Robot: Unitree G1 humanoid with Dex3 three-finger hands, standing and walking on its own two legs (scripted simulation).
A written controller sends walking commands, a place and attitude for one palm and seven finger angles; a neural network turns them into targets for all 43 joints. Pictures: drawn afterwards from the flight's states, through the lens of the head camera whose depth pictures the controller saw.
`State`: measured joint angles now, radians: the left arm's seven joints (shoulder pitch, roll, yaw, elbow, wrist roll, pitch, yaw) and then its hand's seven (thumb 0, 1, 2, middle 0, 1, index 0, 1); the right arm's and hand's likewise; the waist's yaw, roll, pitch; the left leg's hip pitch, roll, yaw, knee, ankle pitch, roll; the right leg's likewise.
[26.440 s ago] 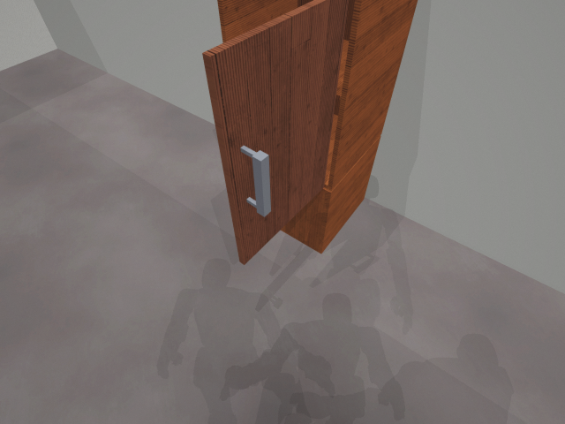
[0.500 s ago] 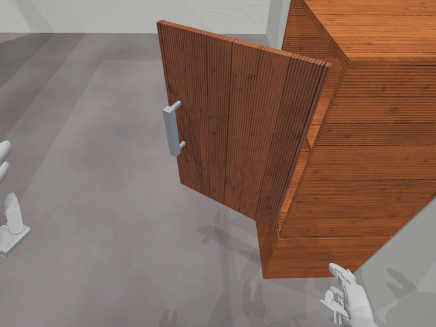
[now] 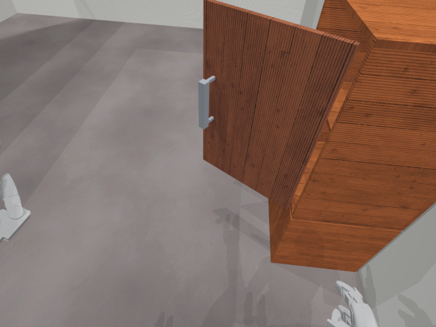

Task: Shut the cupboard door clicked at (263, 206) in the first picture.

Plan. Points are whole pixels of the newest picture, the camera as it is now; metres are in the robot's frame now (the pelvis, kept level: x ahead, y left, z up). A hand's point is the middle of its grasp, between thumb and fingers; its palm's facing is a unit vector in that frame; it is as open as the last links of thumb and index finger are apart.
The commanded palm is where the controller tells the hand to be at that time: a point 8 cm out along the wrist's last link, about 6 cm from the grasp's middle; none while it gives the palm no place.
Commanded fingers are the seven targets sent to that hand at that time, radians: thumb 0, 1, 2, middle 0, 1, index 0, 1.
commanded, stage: step back with the hand held close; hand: left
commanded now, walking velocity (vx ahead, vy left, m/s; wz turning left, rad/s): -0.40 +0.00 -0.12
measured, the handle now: (207, 102) +0.76 +0.09 -0.01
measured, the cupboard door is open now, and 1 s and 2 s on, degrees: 58 58 58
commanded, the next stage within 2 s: stop stepping back and stand still in 0.08 s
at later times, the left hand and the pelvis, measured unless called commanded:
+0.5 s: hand out of the picture +0.14 +0.27 +0.19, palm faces +0.38 -0.82 -0.43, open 7.4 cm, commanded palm +0.08 +0.30 +0.20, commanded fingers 0.00 0.90 0.90 -0.20 -0.30 -0.20 -0.30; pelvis -0.08 +0.02 +0.01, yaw -6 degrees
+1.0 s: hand out of the picture +0.09 +0.32 +0.18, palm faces +0.49 -0.80 -0.33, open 7.4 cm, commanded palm +0.03 +0.34 +0.20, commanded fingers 0.00 0.90 0.90 -0.20 -0.30 -0.20 -0.30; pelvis -0.13 +0.05 +0.01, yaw -4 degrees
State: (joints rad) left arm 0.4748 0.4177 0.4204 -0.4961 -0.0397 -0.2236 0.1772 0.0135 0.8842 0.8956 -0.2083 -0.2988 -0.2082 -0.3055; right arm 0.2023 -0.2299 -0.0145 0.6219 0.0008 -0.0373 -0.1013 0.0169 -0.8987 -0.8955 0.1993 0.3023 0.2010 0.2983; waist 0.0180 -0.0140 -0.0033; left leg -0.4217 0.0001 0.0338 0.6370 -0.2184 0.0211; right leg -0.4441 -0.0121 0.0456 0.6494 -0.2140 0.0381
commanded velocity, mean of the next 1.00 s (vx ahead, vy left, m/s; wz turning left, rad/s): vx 0.06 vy -0.02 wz -0.02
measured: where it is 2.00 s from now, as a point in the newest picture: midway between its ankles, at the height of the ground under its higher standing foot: outside the picture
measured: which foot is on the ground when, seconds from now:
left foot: down 0.00-0.74, up 0.76-0.94, down 0.96-1.00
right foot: up 0.00-0.16, down 0.18-0.98, up 1.00-1.00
